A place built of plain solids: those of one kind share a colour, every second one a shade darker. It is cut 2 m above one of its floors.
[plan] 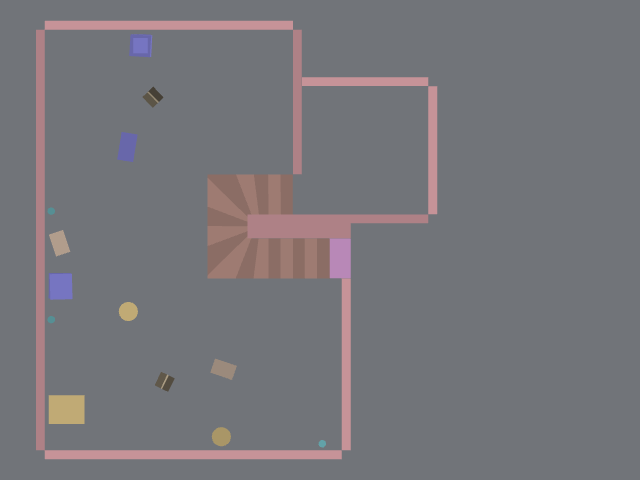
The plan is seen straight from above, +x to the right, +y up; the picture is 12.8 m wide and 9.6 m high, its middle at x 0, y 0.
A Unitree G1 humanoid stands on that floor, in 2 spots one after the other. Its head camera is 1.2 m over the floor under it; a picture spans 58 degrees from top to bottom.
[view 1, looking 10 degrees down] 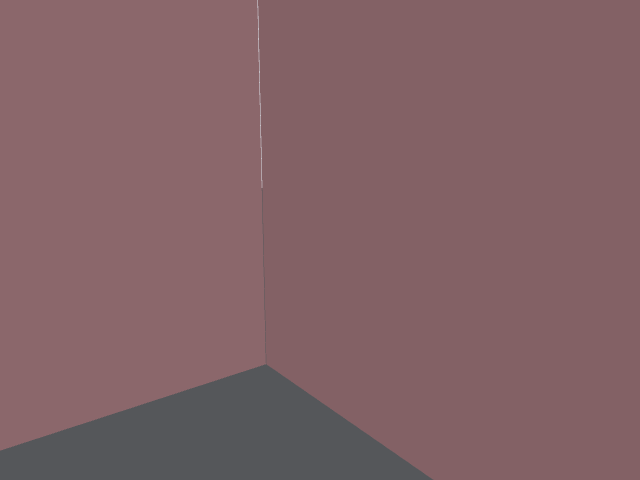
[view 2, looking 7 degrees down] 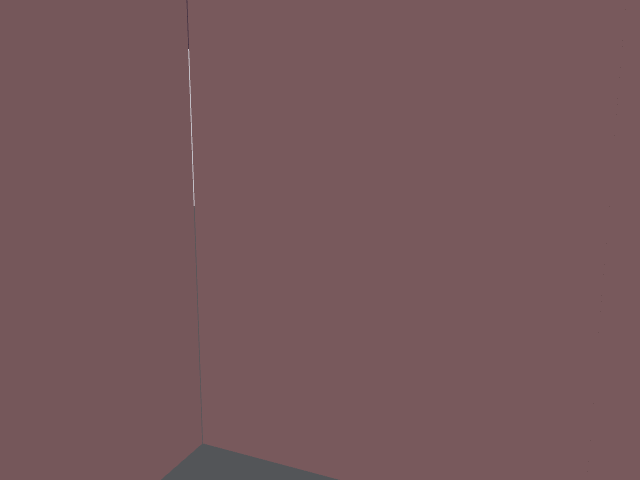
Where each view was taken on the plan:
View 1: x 0.91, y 0.94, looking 52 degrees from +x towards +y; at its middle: wall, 2.07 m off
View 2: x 0.94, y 2.07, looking -68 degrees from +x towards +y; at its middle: wall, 1.70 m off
